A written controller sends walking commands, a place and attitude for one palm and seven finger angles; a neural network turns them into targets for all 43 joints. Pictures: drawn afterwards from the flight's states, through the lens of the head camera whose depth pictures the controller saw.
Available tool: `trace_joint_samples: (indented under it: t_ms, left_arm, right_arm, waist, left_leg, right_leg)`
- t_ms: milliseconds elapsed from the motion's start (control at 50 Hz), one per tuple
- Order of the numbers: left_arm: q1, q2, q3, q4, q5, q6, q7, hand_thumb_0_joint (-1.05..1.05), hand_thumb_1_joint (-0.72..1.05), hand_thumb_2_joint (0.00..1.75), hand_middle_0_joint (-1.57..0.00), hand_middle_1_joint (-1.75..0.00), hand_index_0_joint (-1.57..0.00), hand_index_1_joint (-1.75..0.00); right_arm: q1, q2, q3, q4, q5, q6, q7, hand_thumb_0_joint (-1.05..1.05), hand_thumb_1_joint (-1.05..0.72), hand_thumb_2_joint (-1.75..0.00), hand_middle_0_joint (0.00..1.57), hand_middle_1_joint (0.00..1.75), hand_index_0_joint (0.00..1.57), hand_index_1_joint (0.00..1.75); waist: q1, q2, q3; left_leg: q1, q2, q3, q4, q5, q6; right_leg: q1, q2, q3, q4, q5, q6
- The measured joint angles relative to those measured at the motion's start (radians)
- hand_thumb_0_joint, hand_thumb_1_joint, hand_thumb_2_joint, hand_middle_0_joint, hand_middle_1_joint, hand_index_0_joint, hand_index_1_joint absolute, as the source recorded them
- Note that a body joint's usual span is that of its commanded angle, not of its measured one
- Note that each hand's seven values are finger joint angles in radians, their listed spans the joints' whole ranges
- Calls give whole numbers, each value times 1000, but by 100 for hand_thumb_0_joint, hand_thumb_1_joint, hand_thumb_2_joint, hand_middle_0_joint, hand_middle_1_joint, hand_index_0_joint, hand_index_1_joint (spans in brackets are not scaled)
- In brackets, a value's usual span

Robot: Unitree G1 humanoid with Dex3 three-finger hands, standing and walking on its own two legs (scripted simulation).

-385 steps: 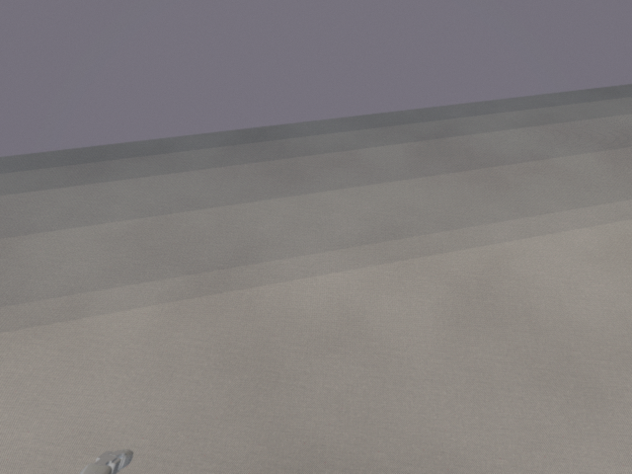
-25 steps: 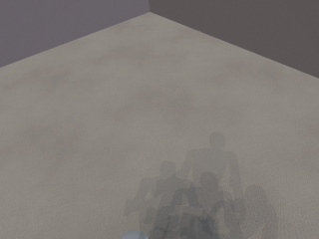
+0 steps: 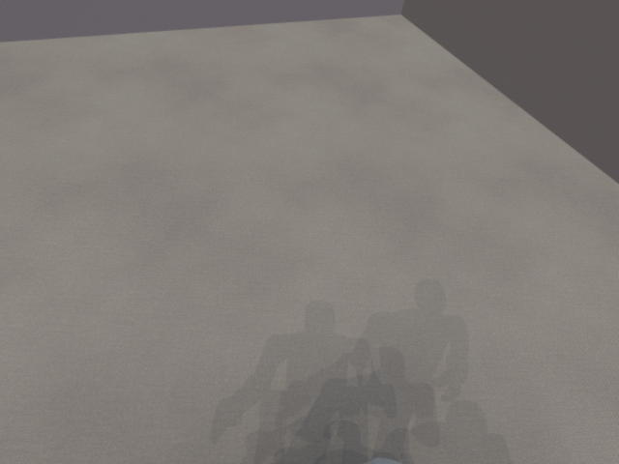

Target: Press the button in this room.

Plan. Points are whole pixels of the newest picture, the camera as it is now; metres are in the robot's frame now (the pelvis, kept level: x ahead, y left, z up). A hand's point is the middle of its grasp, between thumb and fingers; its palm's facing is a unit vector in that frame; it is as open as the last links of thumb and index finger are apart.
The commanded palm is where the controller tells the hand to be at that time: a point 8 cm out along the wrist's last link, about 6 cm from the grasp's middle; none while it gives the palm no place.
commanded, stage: turn or walk to find it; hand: left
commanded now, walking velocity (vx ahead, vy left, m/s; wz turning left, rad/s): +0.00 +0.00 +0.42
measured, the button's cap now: out of the picture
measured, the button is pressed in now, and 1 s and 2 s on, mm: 0 0 0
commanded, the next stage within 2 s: none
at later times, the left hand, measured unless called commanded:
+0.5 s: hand out of the picture +0.06 +0.16 -0.14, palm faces +0.19 -0.94 -0.28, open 7.4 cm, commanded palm none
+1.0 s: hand out of the picture -0.15 +0.20 -0.19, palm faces +0.47 -0.85 -0.23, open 7.4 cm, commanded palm none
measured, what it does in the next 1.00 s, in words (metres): steps on the spot, turning left: right foot, then left foot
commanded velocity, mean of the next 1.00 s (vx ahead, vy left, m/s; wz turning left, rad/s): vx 0.00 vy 0.00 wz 0.42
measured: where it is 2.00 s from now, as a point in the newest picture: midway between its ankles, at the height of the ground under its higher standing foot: outside the picture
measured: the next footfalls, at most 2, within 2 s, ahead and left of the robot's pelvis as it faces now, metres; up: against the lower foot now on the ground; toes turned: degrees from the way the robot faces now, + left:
right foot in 0.38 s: +0.04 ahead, -0.14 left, +0.00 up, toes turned +6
left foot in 0.88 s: -0.07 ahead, +0.09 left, +0.00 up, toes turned +28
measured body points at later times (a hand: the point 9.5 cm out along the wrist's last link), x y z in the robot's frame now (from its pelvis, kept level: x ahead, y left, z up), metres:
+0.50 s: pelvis -0.03 -0.05 +0.00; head +0.00 -0.08 +0.44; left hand +0.05 +0.21 -0.12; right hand +0.03 -0.30 -0.17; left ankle -0.06 +0.08 -0.68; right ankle +0.00 -0.14 -0.74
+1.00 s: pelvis -0.07 +0.00 -0.01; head -0.06 +0.04 +0.44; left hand -0.18 +0.24 -0.17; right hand +0.13 -0.18 -0.13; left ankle -0.11 +0.07 -0.74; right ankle -0.03 -0.15 -0.68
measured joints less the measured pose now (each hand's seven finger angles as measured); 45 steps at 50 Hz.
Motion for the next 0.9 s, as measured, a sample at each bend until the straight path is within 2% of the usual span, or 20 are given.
trace_joint_samples:
  t_ms: [80,160,300,360,380,400,420,460,520,600,680,780,820,860,880,900]
  left_arm:
    - [-35,-3,-3,-22,-3,-14,0,1,90,90,-20,-30,-20,-30]
    - [-75,-12,-7,-41,-6,-15,5,1,90,90,-20,-30,-20,-30]
    - [-146,-45,-20,-81,-14,-21,10,0,90,90,-20,-30,-20,-30]
    - [-160,-61,-28,-101,-18,-37,9,0,90,90,-20,-30,-20,-30]
    - [-157,-62,-31,-108,-17,-47,9,0,90,89,-20,-30,-20,-30]
    - [-158,-71,-32,-108,-12,-56,12,0,90,89,-20,-30,-20,-30]
    - [-155,-78,-37,-110,-9,-61,12,0,90,89,-20,-30,-20,-30]
    - [-139,-91,-44,-112,-7,-62,13,0,90,89,-20,-30,-20,-30]
    - [-108,-105,-47,-105,-8,-56,14,0,90,89,-20,-30,-20,-30]
    - [-73,-111,-46,-88,-6,-58,14,0,90,89,-20,-30,-20,-30]
    - [-40,-108,-43,-75,0,-62,13,0,90,89,-20,-30,-20,-30]
    - [-6,-83,-32,-57,10,-60,9,0,90,89,-20,-30,-20,-30]
    - [4,-66,-26,-48,11,-56,7,0,90,89,-20,-30,-20,-30]
    - [17,-47,-19,-38,8,-50,7,0,90,89,-20,-30,-20,-30]
    - [23,-33,-14,-33,3,-44,7,0,90,89,-20,-30,-20,-30]
    - [23,-19,-9,-26,-1,-33,8,0,90,89,-20,-30,-20,-30]
  right_arm:
    - [12,5,3,3,3,-6,-3,0,-90,-90,20,30,20,30]
    - [38,7,-2,6,1,-6,-3,0,-90,-90,21,30,20,30]
    - [91,-11,-19,22,-9,12,-2,0,-90,-90,21,30,20,30]
    - [113,-24,-28,32,-7,21,0,0,-90,-90,21,30,20,30]
    - [123,-27,-30,33,-3,23,1,0,-90,-90,21,30,20,30]
    - [123,-34,-35,39,1,26,3,0,-90,-90,21,30,20,30]
    - [123,-40,-40,42,2,32,3,0,-90,-90,20,30,20,30]
    - [127,-51,-51,44,-2,48,6,0,-90,-90,20,30,20,30]
    - [125,-68,-63,49,-7,61,16,0,-90,-90,20,30,20,30]
    - [124,-81,-66,50,-8,63,21,0,-90,-90,20,30,20,30]
    - [107,-81,-62,56,-7,68,21,0,-91,-90,20,30,20,30]
    - [55,-71,-49,49,2,62,20,0,-91,-90,20,30,20,30]
    - [30,-65,-42,37,7,52,19,0,-91,-90,20,30,20,30]
    - [10,-61,-35,21,9,37,19,0,-91,-90,20,30,20,30]
    - [0,-55,-34,16,8,26,19,0,-91,-90,20,30,20,30]
    - [-12,-43,-31,11,6,18,19,0,-91,-90,20,30,20,30]
  waist:
    - [-5,7,3]
    - [-25,17,5]
    - [-70,51,15]
    - [-79,68,12]
    - [-77,67,6]
    - [-75,81,11]
    - [-78,90,15]
    - [-83,96,13]
    - [-79,101,9]
    - [-74,101,10]
    - [-55,84,16]
    - [-21,50,32]
    - [-8,34,39]
    - [-3,22,38]
    - [0,5,39]
    - [8,-18,43]
  left_leg:
    - [13,-22,-23,-54,40,10]
    - [6,-42,-51,-65,56,13]
    - [-38,-61,-106,-30,64,-6]
    - [-73,-70,-130,9,57,-26]
    - [-91,-79,-134,34,47,-35]
    - [-112,-74,-138,84,5,-44]
    - [-142,-73,-134,165,-75,-53]
    - [-212,-74,-115,372,-162,-67]
    - [-282,-43,-88,603,-126,-85]
    - [-298,9,-81,689,-70,-111]
    - [-258,39,-70,615,-94,-126]
    - [-172,48,-21,400,-165,-122]
    - [-132,42,3,299,-163,-115]
    - [-75,34,27,156,-81,-105]
    - [-60,23,34,114,-34,-85]
    - [-64,8,42,124,-33,-57]
  right_leg:
    - [-8,7,37,28,35,20]
    - [18,18,54,-32,11,29]
    - [100,58,58,-249,-36,10]
    - [175,75,49,-437,59,-3]
    - [208,72,46,-516,114,-15]
    - [212,79,36,-524,131,-46]
    - [211,79,23,-511,126,-72]
    - [222,65,-3,-510,113,-100]
    - [248,51,-30,-543,124,-104]
    - [265,35,-71,-565,136,-104]
    - [264,13,-106,-561,134,-99]
    - [243,-21,-142,-528,125,-80]
    - [229,-36,-156,-501,116,-67]
    - [210,-52,-172,-457,99,-49]
    - [194,-69,-171,-421,84,-38]
    - [169,-76,-141,-361,15,-26]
